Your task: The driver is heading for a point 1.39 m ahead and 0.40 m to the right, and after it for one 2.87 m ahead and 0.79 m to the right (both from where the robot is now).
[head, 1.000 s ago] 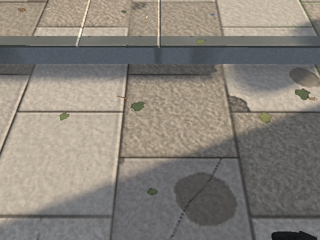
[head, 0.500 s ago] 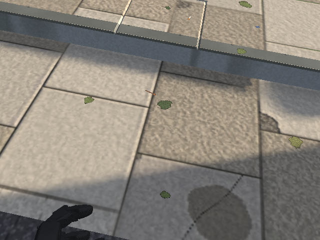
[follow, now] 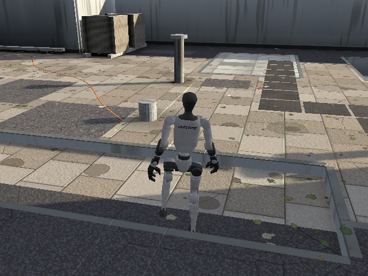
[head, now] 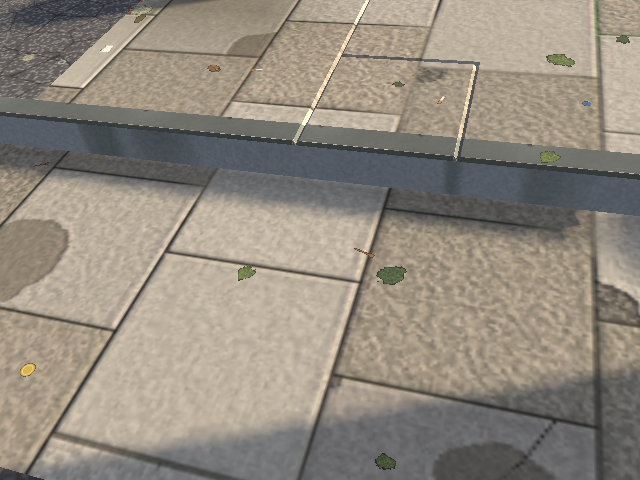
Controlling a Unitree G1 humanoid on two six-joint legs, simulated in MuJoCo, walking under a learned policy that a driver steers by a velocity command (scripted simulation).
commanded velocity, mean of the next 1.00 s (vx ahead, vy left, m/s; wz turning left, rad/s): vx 0.47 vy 0.00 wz -0.32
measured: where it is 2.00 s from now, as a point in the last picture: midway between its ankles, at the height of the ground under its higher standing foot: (476, 329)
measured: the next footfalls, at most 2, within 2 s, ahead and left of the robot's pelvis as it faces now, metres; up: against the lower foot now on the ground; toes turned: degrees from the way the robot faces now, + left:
left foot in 0.32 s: +0.25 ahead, +0.17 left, +0.00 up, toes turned -3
right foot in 0.82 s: +0.54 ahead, -0.09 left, +0.00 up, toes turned -17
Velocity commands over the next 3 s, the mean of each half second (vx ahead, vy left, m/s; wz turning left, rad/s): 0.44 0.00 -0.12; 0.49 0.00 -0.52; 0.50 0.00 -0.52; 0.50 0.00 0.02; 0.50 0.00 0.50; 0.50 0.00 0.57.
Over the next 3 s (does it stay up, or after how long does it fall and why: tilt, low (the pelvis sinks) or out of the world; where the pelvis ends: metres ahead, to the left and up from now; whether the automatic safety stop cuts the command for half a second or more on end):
stays up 1.44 -0.53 0.07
